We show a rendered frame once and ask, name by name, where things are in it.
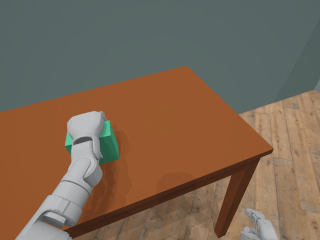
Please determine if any robot left upper arm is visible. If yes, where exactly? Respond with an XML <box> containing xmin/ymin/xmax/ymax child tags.
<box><xmin>22</xmin><ymin>220</ymin><xmax>72</xmax><ymax>240</ymax></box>

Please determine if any table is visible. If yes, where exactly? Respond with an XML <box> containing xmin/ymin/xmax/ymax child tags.
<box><xmin>0</xmin><ymin>65</ymin><xmax>274</xmax><ymax>240</ymax></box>

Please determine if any robot right hand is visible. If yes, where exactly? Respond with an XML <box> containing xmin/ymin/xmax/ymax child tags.
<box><xmin>240</xmin><ymin>208</ymin><xmax>279</xmax><ymax>240</ymax></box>

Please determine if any robot left hand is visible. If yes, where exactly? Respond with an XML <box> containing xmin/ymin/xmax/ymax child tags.
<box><xmin>67</xmin><ymin>111</ymin><xmax>107</xmax><ymax>159</ymax></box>

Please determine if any left robot forearm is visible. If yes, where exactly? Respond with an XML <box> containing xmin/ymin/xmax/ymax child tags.
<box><xmin>15</xmin><ymin>134</ymin><xmax>103</xmax><ymax>240</ymax></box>

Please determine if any sponge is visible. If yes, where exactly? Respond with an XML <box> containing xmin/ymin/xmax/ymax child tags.
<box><xmin>65</xmin><ymin>120</ymin><xmax>120</xmax><ymax>165</ymax></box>

